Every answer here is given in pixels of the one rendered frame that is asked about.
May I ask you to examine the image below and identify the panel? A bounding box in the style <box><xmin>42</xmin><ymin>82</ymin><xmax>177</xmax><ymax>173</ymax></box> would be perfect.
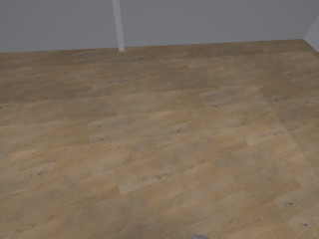
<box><xmin>112</xmin><ymin>0</ymin><xmax>125</xmax><ymax>52</ymax></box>

